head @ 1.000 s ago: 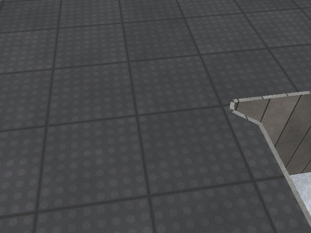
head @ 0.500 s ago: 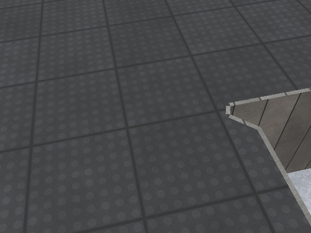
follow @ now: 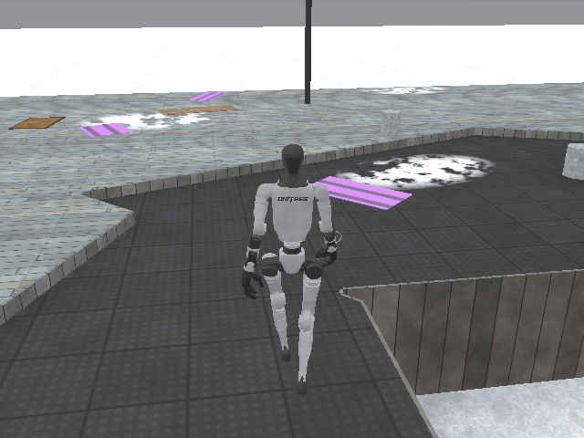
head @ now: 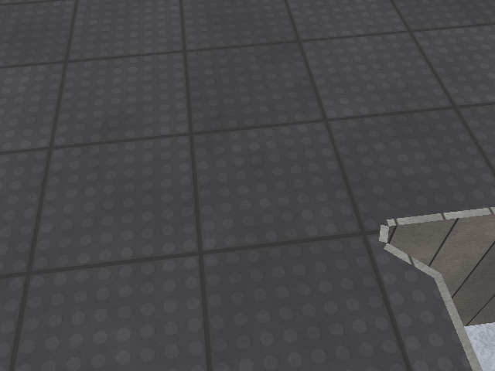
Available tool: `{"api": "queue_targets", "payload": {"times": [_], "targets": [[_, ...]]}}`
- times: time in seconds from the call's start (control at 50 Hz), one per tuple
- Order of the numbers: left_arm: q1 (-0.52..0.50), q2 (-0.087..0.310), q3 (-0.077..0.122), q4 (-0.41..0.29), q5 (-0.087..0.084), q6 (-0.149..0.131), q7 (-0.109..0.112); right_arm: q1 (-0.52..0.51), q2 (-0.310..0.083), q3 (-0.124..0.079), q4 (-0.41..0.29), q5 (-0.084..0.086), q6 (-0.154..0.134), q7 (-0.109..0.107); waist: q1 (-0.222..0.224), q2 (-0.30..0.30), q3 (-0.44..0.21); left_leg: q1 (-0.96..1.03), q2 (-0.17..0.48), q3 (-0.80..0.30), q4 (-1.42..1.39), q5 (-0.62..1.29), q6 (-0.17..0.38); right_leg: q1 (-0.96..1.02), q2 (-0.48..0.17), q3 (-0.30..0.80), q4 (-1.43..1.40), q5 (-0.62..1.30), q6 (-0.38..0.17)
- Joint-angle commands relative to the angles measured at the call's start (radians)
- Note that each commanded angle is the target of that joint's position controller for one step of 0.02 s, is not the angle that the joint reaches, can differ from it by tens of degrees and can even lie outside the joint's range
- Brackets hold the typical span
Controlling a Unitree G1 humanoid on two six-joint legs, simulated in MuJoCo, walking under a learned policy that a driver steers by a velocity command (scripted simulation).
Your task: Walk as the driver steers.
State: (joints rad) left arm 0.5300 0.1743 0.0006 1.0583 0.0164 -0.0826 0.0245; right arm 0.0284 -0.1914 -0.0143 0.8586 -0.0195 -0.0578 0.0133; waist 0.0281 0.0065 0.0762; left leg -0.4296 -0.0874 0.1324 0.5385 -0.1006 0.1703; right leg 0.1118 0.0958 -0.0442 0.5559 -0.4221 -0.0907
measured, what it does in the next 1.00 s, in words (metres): walks ahead, turning left: right foot, then left foot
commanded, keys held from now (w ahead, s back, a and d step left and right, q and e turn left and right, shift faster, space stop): w+q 0.58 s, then q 0.34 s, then w+q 0.08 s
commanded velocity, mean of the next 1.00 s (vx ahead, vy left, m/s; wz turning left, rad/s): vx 0.39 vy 0.00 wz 0.51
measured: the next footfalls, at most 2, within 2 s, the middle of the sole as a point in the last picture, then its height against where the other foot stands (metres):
right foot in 0.52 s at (304, 361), level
left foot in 1.00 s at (207, 348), level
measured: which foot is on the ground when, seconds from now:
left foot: down 0.00-0.52, up 0.54-0.98, down 1.00-1.00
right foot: down 0.00-0.00, up 0.02-0.50, down 0.52-1.00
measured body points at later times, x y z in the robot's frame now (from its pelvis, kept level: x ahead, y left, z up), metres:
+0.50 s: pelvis +0.27 -0.02 +0.02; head +0.31 -0.01 +0.46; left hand +0.48 +0.23 -0.06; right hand +0.25 -0.29 -0.11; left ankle +0.11 +0.04 -0.71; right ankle +0.43 -0.10 -0.70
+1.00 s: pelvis +0.44 +0.03 +0.01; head +0.47 +0.06 +0.46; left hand +0.33 +0.28 -0.13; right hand +0.73 -0.06 -0.08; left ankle +0.47 +0.14 -0.72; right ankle +0.44 -0.10 -0.71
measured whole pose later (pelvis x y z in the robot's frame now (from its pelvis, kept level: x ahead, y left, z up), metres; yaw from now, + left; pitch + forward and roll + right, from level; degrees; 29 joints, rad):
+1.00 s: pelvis +0.44 +0.03 +0.01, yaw +33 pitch +1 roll -2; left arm 0.32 0.27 0.05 0.81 0.02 -0.02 0.01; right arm 0.09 -0.23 -0.03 0.69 -0.04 0.01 0.06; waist 0.05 0.00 0.06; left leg -0.43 0.00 0.06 0.59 -0.24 0.09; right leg -0.15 -0.07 -0.26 0.56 -0.41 0.01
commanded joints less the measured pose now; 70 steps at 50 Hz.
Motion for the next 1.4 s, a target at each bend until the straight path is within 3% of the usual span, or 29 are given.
{"api": "queue_targets", "payload": {"times": [0.02, 0.04, 0.08, 0.1, 0.18, 0.3, 0.4, 0.46, 0.5, 0.52, 0.54, 0.56, 0.58, 0.6, 0.62, 0.66, 0.7, 0.84, 0.96, 0.98, 1.0, 1.02, 1.04, 1.06, 1.08, 1.1, 1.14, 1.22, 1.4], "targets": [[0.052, 0.076, 0.025, -0.099, -0.004, -0.01, -0.014, 0.47, -0.243, -0.077, 0.114, 0.003, 0.018, -0.01, -0.115, 0.214, -0.296, 0.749, 0.449, -0.878, -0.187, -0.074, 0.292, -0.689, 0.013, 0.045, 0.915, -0.1, 0.033], [-0.043, 0.129, 0.029, -0.122, 0.022, -0.013, -0.017, 0.35, -0.205, -0.076, 0.096, 0.029, 0.015, 0.003, -0.101, 0.074, -0.161, 0.622, 0.414, -0.821, -0.284, -0.29, 0.276, -0.798, -0.067, 0.112, 0.898, 0.005, 0.004], [-0.179, 0.153, 0.042, -0.166, 0.018, -0.027, -0.027, 0.249, -0.101, -0.051, 0.082, 0.017, 0.007, 0.005, -0.038, -0.063, 0.011, 0.349, 0.346, -0.647, -0.365, -0.234, 0.196, -0.757, -0.136, 0.115, 0.759, 0.109, 0.006], [-0.195, 0.141, 0.042, -0.175, 0.022, -0.016, -0.027, 0.245, -0.092, -0.044, 0.083, 0.015, -0.001, -0.001, -0.005, -0.087, 0.024, 0.262, 0.288, -0.572, -0.371, -0.141, 0.153, -0.698, -0.158, 0.118, 0.701, 0.121, 0.02], [-0.239, 0.102, 0.031, -0.215, 0.025, 0.023, -0.029, 0.304, -0.149, -0.052, 0.1, 0.013, -0.028, -0.011, 0.017, -0.025, 0.014, 0.144, 0.226, -0.441, -0.397, 0.04, 0.138, -0.644, -0.184, 0.073, 0.51, 0.17, 0.086], [-0.51, 0.125, 0.032, -0.321, 0.02, 0.039, -0.04, 0.452, -0.162, -0.056, 0.107, 0.019, -0.02, -0.012, -0.084, 0.039, -0.001, 0.284, 0.179, -0.417, -0.358, 0.202, 0.05, -0.758, -0.168, 0.05, 0.24, 0.431, 0.127], [-0.67, 0.127, 0.02, -0.394, 0.013, 0.035, -0.046, 0.529, -0.175, -0.061, 0.097, 0.002, -0.01, -0.024, -0.141, 0.07, -0.012, 0.447, 0.193, -0.464, -0.26, 0.321, 0.052, -0.798, -0.12, 0.049, 0.111, 0.375, 0.129], [-0.623, 0.145, 0.024, -0.408, 0.0, 0.014, -0.043, 0.479, -0.194, -0.069, 0.07, -0.004, -0.005, -0.032, -0.097, 0.093, -0.035, 0.432, 0.199, -0.49, -0.179, 0.4, 0.018, -0.624, -0.083, 0.055, -0.012, 0.31, 0.104], [-0.391, 0.193, 0.048, -0.35, -0.005, -0.001, -0.029, 0.418, -0.208, -0.074, 0.046, 0.009, -0.017, -0.022, 0.015, 0.06, -0.141, 0.34, 0.146, -0.457, 0.033, 0.498, -0.028, -0.279, -0.06, 0.048, -0.122, 0.311, 0.063], [-0.217, 0.254, 0.067, -0.323, 0.017, -0.011, -0.012, 0.389, -0.191, -0.069, 0.016, 0.023, -0.028, -0.01, 0.088, 0.003, -0.266, 0.196, 0.092, -0.412, 0.262, 0.32, -0.05, -0.011, -0.202, 0.167, -0.119, 0.227, 0.016], [-0.125, 0.34, 0.087, -0.328, 0.054, -0.008, 0.001, 0.438, -0.085, -0.046, -0.035, 0.054, -0.031, -0.012, 0.079, -0.188, -0.403, -0.086, -0.021, -0.284, 0.546, -0.292, -0.077, 0.248, -0.508, 0.547, -0.154, 0.122, -0.059], [-0.154, 0.342, 0.097, -0.321, 0.042, 0.006, -0.007, 0.494, -0.151, -0.058, -0.045, 0.035, -0.021, -0.015, 0.026, -0.264, -0.427, -0.208, -0.004, -0.248, 0.698, -0.442, -0.067, 0.196, -0.572, 0.841, -0.243, 0.05, -0.143], [-0.234, 0.236, 0.078, -0.34, 0.033, 0.008, -0.015, 0.458, -0.171, -0.062, -0.025, 0.01, -0.004, -0.017, -0.004, -0.113, -0.262, -0.249, 0.063, -0.249, 0.762, -0.348, -0.067, 0.048, -0.53, 0.719, -0.265, -0.032, -0.131], [-0.295, 0.166, 0.062, -0.345, 0.027, 0.005, -0.022, 0.396, -0.156, -0.06, -0.025, 0.001, 0.006, -0.008, -0.012, -0.024, -0.145, -0.232, 0.086, -0.233, 0.743, -0.277, -0.082, -0.088, -0.476, 0.543, -0.28, 0.149, -0.112], [-0.318, 0.141, 0.053, -0.342, 0.024, -0.001, -0.024, 0.371, -0.145, -0.064, -0.03, -0.002, 0.018, 0.0, -0.032, -0.026, -0.092, -0.193, 0.11, -0.224, 0.714, -0.251, -0.095, -0.178, -0.425, 0.396, -0.287, 0.386, -0.081], [-0.296, 0.143, 0.051, -0.317, 0.005, -0.015, -0.022, 0.398, -0.131, -0.066, -0.033, -0.015, 0.046, 0.009, -0.07, -0.087, -0.077, -0.128, 0.124, -0.197, 0.699, -0.254, -0.125, -0.267, -0.379, 0.204, -0.277, 0.771, -0.057], [-0.259, 0.154, 0.055, -0.297, -0.006, -0.027, -0.026, 0.373, -0.13, -0.066, -0.051, -0.015, 0.059, 0.01, -0.075, -0.115, -0.1, -0.146, 0.119, -0.184, 0.696, -0.225, -0.142, -0.251, -0.375, 0.123, -0.262, 0.98, -0.064], [-0.262, 0.195, 0.063, -0.296, 0.003, 0.011, -0.01, 0.15, -0.082, -0.033, -0.152, -0.005, 0.068, 0.047, -0.045, -0.131, -0.096, -0.073, 0.121, -0.093, 0.302, 0.021, -0.15, -0.29, -0.322, -0.106, -0.254, 0.887, -0.062], [-0.211, 0.261, 0.089, -0.302, 0.002, 0.049, -0.004, 0.084, -0.134, -0.048, -0.222, -0.015, 0.063, 0.047, -0.006, -0.144, -0.114, 0.035, 0.09, -0.063, 0.078, -0.176, -0.088, -0.198, -0.408, -0.085, -0.096, 0.696, -0.029], [-0.2, 0.266, 0.091, -0.302, 0.004, 0.06, -0.003, 0.127, -0.141, -0.055, -0.216, -0.022, 0.057, 0.041, -0.025, -0.105, -0.144, 0.112, 0.067, -0.056, 0.007, -0.201, -0.064, -0.21, -0.399, -0.103, 0.009, 0.583, -0.013], [-0.161, 0.242, 0.083, -0.305, 0.013, 0.066, -0.006, 0.239, -0.184, -0.076, -0.179, -0.031, 0.048, 0.028, -0.059, 0.006, -0.21, 0.278, 0.069, -0.117, -0.063, -0.224, -0.026, -0.288, -0.354, -0.135, 0.205, 0.453, 0.02], [-0.141, 0.167, 0.058, -0.369, 0.015, 0.068, -0.019, 0.317, -0.313, -0.11, -0.189, -0.033, 0.044, 0.014, -0.076, 0.254, -0.278, 0.518, 0.346, -0.53, -0.133, -0.252, 0.086, -0.595, -0.235, -0.196, 0.528, 0.072, 0.083], [-0.245, 0.202, 0.064, -0.42, 0.034, 0.072, -0.026, 0.361, -0.357, -0.123, -0.195, 0.012, 0.06, 0.008, -0.129, 0.285, -0.281, 0.56, 0.449, -0.866, -0.298, -0.326, 0.209, -0.857, -0.083, -0.045, 0.675, -0.255, 0.112], [-0.297, 0.218, 0.067, -0.427, 0.036, 0.074, -0.029, 0.359, -0.31, -0.113, -0.191, 0.019, 0.065, 0.005, -0.13, 0.175, -0.188, 0.501, 0.439, -0.798, -0.321, -0.453, 0.203, -0.909, -0.139, 0.051, 0.697, -0.219, 0.105], [-0.329, 0.219, 0.067, -0.423, 0.024, 0.068, -0.036, 0.309, -0.248, -0.097, -0.191, 0.015, 0.066, 0.002, -0.106, 0.109, -0.085, 0.385, 0.391, -0.702, -0.331, -0.503, 0.17, -0.899, -0.169, 0.062, 0.646, -0.107, 0.1], [-0.331, 0.214, 0.068, -0.417, 0.018, 0.062, -0.04, 0.261, -0.221, -0.088, -0.194, 0.013, 0.067, -0.002, -0.065, 0.074, -0.045, 0.289, 0.326, -0.618, -0.355, -0.46, 0.118, -0.833, -0.187, 0.066, 0.552, -0.019, 0.099], [-0.275, 0.194, 0.066, -0.387, 0.037, 0.072, -0.046, 0.202, -0.186, -0.078, -0.206, 0.012, 0.049, -0.006, -0.021, 0.074, -0.083, 0.226, 0.239, -0.498, -0.358, -0.289, 0.074, -0.713, -0.183, 0.047, 0.507, 0.095, 0.104], [-0.294, 0.155, 0.057, -0.377, 0.032, 0.079, -0.053, 0.261, -0.174, -0.072, -0.176, 0.008, 0.01, 0.001, -0.03, 0.056, -0.101, 0.234, 0.212, -0.435, -0.376, -0.188, 0.074, -0.703, -0.182, 0.034, 0.398, 0.196, 0.122], [-0.478, 0.14, 0.054, -0.445, 0.013, 0.058, -0.056, 0.391, -0.199, -0.071, -0.111, 0.0, -0.016, 0.005, -0.114, 0.063, -0.031, 0.312, 0.267, -0.46, -0.365, -0.207, 0.073, -0.688, -0.149, 0.024, 0.093, 0.241, 0.103]]}}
